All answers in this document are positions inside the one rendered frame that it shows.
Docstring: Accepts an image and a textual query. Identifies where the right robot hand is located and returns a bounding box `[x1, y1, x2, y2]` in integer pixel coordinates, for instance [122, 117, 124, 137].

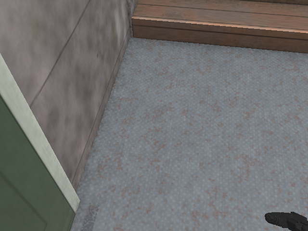
[265, 212, 308, 231]

